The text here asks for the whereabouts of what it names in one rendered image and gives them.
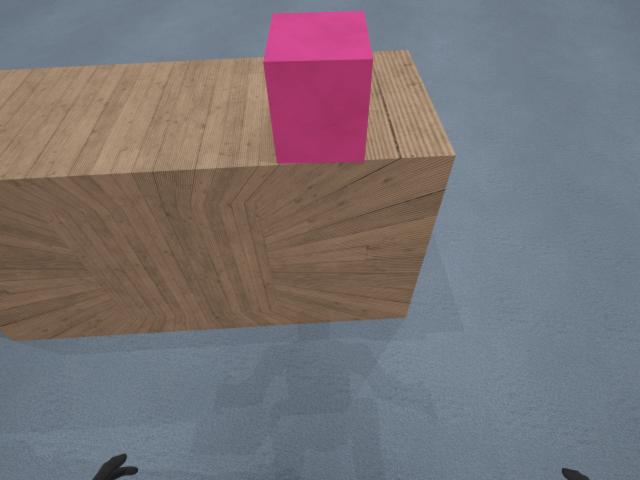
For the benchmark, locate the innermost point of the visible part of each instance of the robot left hand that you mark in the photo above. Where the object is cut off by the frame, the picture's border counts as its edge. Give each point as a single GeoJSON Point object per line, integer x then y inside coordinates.
{"type": "Point", "coordinates": [111, 470]}

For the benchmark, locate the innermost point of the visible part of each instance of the carton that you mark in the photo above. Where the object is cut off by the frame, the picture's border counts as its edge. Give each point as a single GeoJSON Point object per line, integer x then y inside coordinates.
{"type": "Point", "coordinates": [318, 71]}

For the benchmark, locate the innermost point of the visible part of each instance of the pedestal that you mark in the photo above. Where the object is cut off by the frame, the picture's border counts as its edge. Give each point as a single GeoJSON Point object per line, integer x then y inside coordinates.
{"type": "Point", "coordinates": [146, 198]}

